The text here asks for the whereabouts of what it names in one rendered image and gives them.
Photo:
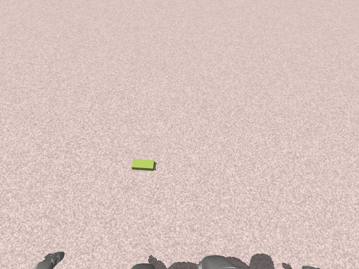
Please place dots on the small box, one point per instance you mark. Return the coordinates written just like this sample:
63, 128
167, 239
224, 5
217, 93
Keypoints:
141, 164

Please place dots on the left robot hand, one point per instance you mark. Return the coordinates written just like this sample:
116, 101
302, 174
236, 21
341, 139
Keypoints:
50, 260

